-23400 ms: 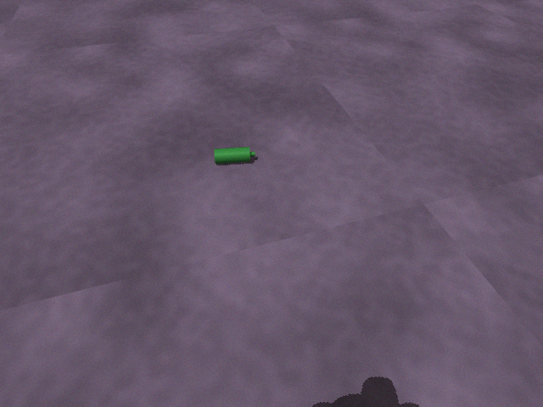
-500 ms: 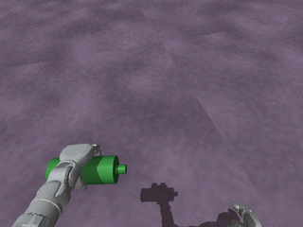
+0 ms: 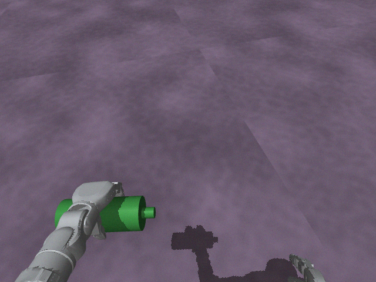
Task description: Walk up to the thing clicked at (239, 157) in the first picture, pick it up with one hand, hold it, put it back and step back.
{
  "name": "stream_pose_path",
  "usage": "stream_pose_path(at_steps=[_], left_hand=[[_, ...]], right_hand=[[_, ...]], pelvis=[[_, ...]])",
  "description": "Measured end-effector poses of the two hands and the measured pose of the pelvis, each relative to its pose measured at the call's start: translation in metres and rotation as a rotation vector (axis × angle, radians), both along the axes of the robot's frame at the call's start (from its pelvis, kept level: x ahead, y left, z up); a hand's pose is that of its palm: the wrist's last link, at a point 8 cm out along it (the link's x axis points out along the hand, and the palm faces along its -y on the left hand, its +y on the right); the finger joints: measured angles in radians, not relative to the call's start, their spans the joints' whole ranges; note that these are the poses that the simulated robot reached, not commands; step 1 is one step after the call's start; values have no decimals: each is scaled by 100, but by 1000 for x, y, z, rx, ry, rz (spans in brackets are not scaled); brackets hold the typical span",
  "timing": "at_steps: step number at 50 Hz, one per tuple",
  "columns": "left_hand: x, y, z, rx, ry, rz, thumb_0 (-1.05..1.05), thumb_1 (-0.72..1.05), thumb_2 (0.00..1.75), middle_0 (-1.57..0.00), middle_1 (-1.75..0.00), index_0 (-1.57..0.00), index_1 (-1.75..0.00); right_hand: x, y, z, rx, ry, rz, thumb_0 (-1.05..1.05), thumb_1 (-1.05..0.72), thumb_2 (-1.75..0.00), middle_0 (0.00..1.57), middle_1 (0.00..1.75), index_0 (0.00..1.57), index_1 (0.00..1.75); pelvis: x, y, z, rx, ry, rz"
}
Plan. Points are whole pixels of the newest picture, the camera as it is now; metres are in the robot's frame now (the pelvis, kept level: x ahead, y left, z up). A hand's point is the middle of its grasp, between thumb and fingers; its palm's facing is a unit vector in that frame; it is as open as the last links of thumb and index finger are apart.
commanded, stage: crouch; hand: left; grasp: from above
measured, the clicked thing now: (109, 214) +0.30 +0.21 -0.07
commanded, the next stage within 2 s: lower in 1.84 s
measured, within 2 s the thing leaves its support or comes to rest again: neither
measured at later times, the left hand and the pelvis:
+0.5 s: hand (121, 223) +0.34 +0.23 -0.24, palm faces -0.42 +0.04 -0.91, open 10.9 cm; pelvis -0.05 +0.00 -0.13, yaw +0 degrees
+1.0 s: hand (134, 235) +0.38 +0.24 -0.46, palm faces -0.45 +0.00 -0.89, open 10.9 cm; pelvis -0.08 +0.00 -0.31, yaw -1 degrees
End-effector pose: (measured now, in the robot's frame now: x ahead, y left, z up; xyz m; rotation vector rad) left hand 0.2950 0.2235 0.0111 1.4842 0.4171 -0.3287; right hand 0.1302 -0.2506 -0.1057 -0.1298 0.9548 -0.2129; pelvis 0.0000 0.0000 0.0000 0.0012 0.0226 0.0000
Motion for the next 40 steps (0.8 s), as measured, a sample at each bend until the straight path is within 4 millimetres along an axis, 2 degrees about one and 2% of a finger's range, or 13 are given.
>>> stream_pose_path(at_steps=[4,9,15,23,31,35,40], left_hand=[[-5,-1,-17,2,13,-7,-1,-10,53,-59,-62,-62,-63],[-7,0,-47,22,24,-9,0,-10,53,-59,-60,-63,-61],[6,3,-93,59,15,-31,0,-10,53,-59,-60,-62,-61],[40,3,-170,92,-44,-42,-1,-10,54,-57,-63,-61,-63],[63,5,-253,95,-56,-1,0,-9,53,-57,-63,-61,-63],[66,6,-292,95,-26,13,-1,-10,54,-57,-63,-61,-64],[69,8,-339,79,12,7,-1,-11,55,-57,-64,-61,-64]], right_hand=[[-2,-2,-1,-9,18,2,1,-89,-89,20,30,20,30],[-12,-7,-9,-33,68,18,1,-89,-89,20,30,20,30],[-38,-20,-34,-83,142,24,1,-89,-89,20,30,20,30],[-97,-35,-101,-148,247,-21,1,-90,-89,20,30,20,29],[-158,-24,-183,-140,364,-71,1,-90,-89,20,30,20,29],[-177,-13,-220,-115,401,-76,1,-90,-89,20,30,20,29],[-187,-4,-259,-96,421,-61,1,-90,-89,20,30,21,29]], pelvis=[[0,0,-2,0,14,6],[-5,-1,-9,-4,59,18],[-18,-2,-37,-17,179,27],[-41,3,-107,-37,358,17],[-64,7,-185,-48,489,10],[-74,8,-217,-53,527,11],[-81,8,-253,-61,567,10]])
